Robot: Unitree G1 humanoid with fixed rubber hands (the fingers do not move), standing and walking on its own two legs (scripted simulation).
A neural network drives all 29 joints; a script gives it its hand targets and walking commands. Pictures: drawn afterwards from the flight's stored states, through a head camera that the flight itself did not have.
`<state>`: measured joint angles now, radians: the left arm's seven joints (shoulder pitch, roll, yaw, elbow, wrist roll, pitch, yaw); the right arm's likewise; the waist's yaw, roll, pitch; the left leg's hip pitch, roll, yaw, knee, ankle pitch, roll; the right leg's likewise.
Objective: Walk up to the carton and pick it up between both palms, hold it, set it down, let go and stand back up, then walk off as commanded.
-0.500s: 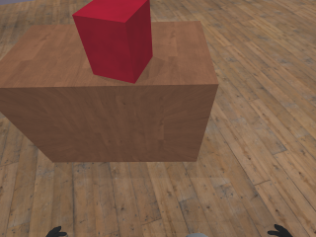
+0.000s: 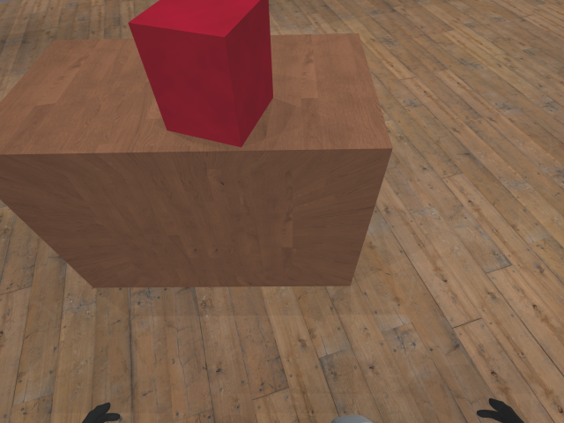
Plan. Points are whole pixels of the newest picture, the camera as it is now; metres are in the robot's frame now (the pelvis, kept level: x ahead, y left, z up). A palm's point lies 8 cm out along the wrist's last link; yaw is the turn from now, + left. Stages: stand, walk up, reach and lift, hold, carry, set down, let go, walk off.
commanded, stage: walk up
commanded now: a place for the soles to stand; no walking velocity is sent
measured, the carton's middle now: (213, 66) +0.81 +0.15 +0.07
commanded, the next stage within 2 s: none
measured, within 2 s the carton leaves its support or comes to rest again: neither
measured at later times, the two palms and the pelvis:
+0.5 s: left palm out of the picture +0.09 +0.30 -0.10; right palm out of the picture +0.08 -0.32 -0.11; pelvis +0.00 +0.00 +0.00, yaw +0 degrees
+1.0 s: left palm out of the picture +0.09 +0.31 -0.10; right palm out of the picture +0.07 -0.31 -0.11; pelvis -0.01 +0.01 +0.00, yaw +0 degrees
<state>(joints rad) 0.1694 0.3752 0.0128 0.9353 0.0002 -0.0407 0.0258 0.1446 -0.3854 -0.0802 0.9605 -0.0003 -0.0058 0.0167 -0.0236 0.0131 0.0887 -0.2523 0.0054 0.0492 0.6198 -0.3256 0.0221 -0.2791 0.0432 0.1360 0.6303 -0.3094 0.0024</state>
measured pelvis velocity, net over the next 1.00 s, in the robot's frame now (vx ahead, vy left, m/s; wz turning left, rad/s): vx -0.01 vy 0.01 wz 0.00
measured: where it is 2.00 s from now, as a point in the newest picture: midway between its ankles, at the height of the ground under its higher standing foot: outside the picture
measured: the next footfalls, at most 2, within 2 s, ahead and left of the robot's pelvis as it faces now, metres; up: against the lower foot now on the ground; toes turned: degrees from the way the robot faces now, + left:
none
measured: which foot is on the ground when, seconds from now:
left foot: down 0.00-1.00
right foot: down 0.00-1.00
